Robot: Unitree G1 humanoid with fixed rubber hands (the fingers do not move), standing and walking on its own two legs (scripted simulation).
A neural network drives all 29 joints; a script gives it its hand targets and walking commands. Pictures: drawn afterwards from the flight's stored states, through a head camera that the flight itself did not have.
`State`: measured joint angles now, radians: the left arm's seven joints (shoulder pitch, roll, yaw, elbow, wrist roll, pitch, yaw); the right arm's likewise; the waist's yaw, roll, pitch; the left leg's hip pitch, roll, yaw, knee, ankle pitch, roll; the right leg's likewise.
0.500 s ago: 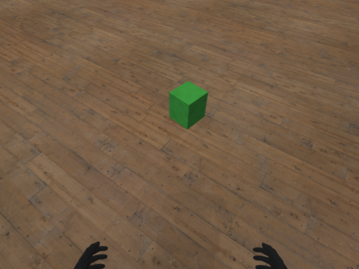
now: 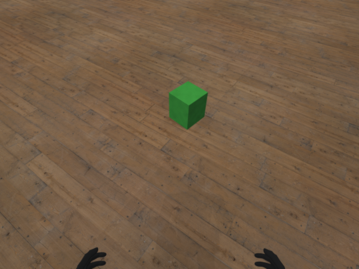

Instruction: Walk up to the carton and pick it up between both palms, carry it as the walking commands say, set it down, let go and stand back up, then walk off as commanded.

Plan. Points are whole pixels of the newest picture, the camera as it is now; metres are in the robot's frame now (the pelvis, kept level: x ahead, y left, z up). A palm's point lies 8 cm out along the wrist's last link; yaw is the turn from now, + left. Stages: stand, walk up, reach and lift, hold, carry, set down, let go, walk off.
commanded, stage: stand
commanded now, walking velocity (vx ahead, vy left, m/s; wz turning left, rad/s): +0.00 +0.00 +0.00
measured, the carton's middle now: (187, 105) +1.34 -0.07 -0.64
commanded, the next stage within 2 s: walk up in 0.06 s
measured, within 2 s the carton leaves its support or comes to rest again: neither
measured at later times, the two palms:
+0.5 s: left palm out of the picture +0.06 +0.24 -0.10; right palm out of the picture +0.13 -0.29 -0.10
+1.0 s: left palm (82, 230) +0.25 +0.26 -0.14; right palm (254, 194) +0.34 -0.22 -0.11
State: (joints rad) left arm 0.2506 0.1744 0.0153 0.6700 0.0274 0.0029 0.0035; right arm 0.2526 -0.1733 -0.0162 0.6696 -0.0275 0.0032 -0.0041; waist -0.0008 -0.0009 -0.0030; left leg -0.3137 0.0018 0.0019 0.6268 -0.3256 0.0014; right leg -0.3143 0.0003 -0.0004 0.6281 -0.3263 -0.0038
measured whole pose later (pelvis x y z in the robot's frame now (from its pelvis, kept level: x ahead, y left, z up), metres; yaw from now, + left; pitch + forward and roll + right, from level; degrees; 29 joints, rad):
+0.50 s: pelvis +0.04 -0.03 +0.01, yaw -1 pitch +3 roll +0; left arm 0.39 0.24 0.07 0.86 0.03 -0.07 -0.01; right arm 0.26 -0.25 -0.09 0.80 -0.04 -0.02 0.03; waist 0.05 0.03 -0.05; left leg -0.49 0.06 0.02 1.01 -0.33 0.00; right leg -0.22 0.00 -0.11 0.47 -0.31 -0.05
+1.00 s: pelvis +0.28 +0.03 +0.01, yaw -1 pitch +1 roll +0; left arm 0.37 0.19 0.06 1.04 0.03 -0.06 -0.01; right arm 0.22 -0.18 -0.07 0.95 -0.03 -0.07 0.00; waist 0.04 -0.04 0.06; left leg -0.32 0.05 0.15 0.54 -0.24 0.03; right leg -0.41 -0.10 -0.02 1.23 -0.31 0.00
